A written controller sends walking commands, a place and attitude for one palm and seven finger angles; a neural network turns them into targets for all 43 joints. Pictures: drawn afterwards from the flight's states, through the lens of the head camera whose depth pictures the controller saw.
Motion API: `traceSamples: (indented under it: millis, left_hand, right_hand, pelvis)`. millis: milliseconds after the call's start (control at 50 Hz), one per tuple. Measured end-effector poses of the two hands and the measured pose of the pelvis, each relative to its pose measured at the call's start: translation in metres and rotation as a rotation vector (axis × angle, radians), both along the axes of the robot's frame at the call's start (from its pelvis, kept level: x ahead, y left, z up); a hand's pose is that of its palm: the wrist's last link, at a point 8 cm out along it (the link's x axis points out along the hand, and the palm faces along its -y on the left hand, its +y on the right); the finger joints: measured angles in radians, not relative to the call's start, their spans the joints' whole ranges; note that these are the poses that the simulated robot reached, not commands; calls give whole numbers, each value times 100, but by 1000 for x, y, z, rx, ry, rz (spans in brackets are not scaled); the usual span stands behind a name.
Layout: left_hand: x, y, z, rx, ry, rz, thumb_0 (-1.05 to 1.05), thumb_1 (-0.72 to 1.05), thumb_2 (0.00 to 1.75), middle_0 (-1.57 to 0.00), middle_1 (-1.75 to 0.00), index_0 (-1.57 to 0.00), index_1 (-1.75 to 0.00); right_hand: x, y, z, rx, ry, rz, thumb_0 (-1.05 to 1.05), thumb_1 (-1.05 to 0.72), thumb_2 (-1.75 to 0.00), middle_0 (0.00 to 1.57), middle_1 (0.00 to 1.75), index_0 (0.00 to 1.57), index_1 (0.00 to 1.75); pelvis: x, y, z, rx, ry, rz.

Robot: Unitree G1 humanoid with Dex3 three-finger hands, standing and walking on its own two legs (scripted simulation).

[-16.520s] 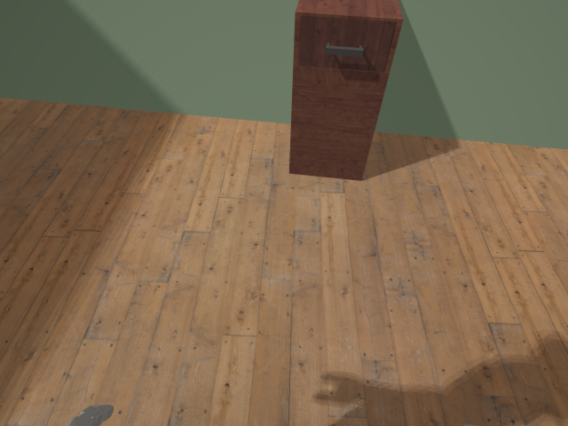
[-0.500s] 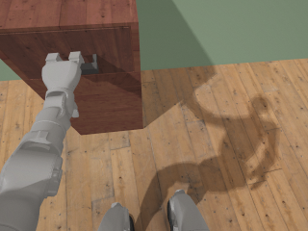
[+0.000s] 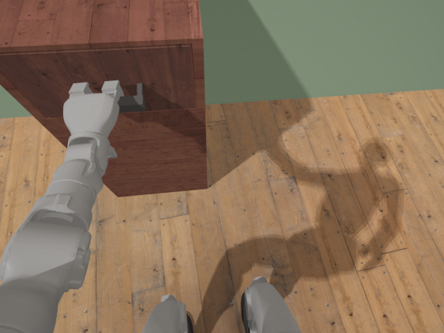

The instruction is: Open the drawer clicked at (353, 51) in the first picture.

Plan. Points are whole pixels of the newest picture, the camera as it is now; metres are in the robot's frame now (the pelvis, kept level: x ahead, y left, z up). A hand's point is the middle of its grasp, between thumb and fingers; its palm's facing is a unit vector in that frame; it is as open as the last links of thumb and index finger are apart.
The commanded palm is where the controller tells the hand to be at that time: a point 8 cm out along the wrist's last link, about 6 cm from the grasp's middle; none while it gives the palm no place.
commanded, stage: close the thumb around the handle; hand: left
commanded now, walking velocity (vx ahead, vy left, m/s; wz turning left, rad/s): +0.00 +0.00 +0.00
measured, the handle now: (108, 97) +0.57 +0.18 +0.00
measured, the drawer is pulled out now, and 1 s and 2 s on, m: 0.00 0.05 0.17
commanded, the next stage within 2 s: pull the drawer open in 0.42 s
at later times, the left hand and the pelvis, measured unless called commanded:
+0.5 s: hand (104, 129) +0.50 +0.19 -0.02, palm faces -0.05 -0.01 -1.00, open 5.9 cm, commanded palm +0.48 +0.19 +0.03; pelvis +0.00 +0.00 +0.00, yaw +0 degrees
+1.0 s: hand (102, 152) +0.45 +0.19 -0.02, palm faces -0.04 -0.03 -1.00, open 6.0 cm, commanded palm +0.42 +0.18 +0.03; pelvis +0.01 +0.00 +0.01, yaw +0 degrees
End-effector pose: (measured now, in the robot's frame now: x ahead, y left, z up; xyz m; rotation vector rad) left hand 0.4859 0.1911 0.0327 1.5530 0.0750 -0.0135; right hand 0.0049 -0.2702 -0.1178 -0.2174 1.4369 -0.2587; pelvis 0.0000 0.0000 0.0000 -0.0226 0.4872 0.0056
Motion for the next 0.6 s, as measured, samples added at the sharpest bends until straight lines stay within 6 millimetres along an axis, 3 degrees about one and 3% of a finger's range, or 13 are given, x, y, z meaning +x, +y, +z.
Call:
traceSamples:
  millis: [340, 600]
  left_hand:
    - [-1, 1, 0, 2, -3, -10, 0, 69, 81, -35, -130, -37, -129]
    - [-1, 0, -1, 5, 4, -5, 0, 70, 81, -33, -132, -35, -131]
  right_hand:
    - [-7, 5, -1, 13, 22, -9, 0, -90, -90, 21, 30, 20, 30]
    - [-5, 1, 1, 0, 7, -7, 0, -90, -90, 21, 30, 20, 30]
  pelvis:
    - [3, 1, 0, -1, -1, 1]
    - [0, 1, 0, 0, -2, 0]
